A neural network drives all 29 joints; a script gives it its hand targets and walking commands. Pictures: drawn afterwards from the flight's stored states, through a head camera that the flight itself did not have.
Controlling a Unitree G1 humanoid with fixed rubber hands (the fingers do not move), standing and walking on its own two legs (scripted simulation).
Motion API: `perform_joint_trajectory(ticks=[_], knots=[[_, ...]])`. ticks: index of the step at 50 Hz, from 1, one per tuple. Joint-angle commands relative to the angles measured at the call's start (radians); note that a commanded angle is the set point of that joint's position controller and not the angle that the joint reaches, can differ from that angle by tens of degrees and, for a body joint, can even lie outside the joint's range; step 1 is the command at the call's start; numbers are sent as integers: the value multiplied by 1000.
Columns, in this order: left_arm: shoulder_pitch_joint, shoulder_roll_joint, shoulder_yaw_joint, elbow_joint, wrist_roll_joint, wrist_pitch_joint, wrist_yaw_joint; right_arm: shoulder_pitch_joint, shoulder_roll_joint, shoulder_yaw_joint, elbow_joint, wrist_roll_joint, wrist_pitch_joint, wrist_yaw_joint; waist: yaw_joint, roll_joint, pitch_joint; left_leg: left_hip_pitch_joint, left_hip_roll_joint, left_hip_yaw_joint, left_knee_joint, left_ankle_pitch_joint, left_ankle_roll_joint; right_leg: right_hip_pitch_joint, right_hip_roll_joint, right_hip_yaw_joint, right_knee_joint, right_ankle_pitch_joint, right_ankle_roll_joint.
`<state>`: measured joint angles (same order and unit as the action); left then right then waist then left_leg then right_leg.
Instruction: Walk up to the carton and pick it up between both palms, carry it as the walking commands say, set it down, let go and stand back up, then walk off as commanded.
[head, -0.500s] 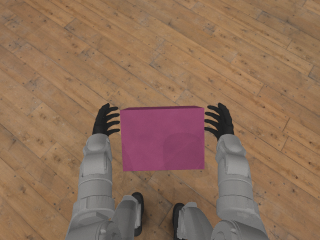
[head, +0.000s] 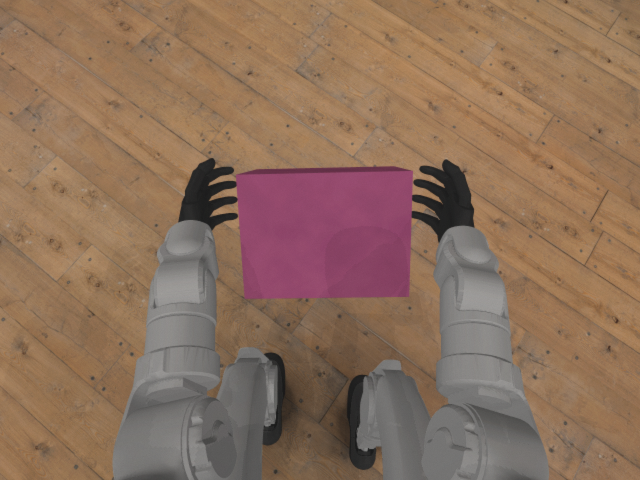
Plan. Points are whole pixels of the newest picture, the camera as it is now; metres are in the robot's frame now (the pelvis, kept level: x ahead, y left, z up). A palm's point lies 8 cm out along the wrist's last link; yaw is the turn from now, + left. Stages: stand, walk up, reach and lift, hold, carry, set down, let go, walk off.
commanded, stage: set down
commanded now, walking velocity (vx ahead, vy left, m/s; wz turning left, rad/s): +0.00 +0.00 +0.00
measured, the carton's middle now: (325, 226) +0.45 +0.01 -0.17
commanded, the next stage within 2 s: none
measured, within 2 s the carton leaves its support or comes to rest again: neither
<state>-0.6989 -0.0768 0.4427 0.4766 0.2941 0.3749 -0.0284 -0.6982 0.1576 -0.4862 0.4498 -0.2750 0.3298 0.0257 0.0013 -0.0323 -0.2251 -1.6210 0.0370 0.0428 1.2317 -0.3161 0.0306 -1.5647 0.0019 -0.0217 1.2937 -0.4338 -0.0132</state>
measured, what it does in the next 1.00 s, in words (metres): lowers itself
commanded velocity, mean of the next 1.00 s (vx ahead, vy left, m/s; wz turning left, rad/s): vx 0.00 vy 0.00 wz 0.00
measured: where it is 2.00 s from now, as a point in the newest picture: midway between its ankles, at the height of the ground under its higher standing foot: (315, 426)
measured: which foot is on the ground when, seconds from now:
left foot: down 0.00-1.00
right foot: down 0.00-1.00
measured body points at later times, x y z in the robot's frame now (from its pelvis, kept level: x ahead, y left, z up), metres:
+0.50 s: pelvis -0.01 +0.00 -0.08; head +0.23 +0.01 +0.30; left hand +0.46 +0.17 -0.16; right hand +0.45 -0.14 -0.15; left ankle +0.11 +0.11 -0.59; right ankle +0.06 -0.11 -0.59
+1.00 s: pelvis -0.02 +0.00 -0.15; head +0.26 +0.02 +0.19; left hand +0.48 +0.18 -0.26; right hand +0.47 -0.14 -0.25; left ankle +0.11 +0.11 -0.59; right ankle +0.06 -0.11 -0.59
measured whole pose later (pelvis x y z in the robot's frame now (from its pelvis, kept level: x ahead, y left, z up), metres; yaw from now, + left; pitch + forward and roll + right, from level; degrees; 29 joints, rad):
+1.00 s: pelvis -0.02 +0.00 -0.15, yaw -3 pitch +49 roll -2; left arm -1.01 0.09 0.40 0.69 0.16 0.32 0.05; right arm -0.98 0.06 -0.47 0.62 -0.17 0.29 -0.10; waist 0.01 -0.04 -0.20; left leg -2.21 0.02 0.01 1.78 -0.42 0.03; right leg -2.15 0.03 -0.01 1.84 -0.55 0.01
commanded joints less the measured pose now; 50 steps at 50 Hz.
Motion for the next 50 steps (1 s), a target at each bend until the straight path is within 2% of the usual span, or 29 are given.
perform_joint_trajectory(ticks=[1,11,14,15,18,30,50], knots=[[-557,-876,-600,63,-175,-27,-288,-519,881,606,128,154,14,276,19,43,-818,620,-156,-70,-21,170,-2,205,146,41,-100,154,5],[-637,-839,-570,119,-197,-28,-277,-606,870,580,166,171,16,242,21,42,-854,473,-161,-51,96,117,-6,94,155,23,18,104,18],[-665,-827,-554,129,-201,-31,-272,-633,871,578,181,178,16,230,39,42,-871,407,-164,-33,128,106,-10,100,157,22,47,101,20],[-675,-824,-551,138,-205,-33,-271,-646,871,574,185,178,14,224,32,34,-874,393,-164,-35,138,94,-8,89,159,18,60,95,23],[-709,-818,-535,153,-210,-36,-265,-686,864,566,205,181,10,209,46,33,-880,359,-163,-31,161,63,-13,61,162,12,88,61,24],[-774,-780,-510,191,-227,-56,-234,-750,832,533,239,192,-12,181,43,35,-920,281,-163,-27,273,100,-22,-73,173,-9,207,68,31],[-883,-705,-528,188,-276,-83,-200,-870,764,552,213,233,-41,152,48,46,-969,158,-155,-16,438,103,-25,-234,171,-32,382,58,38]])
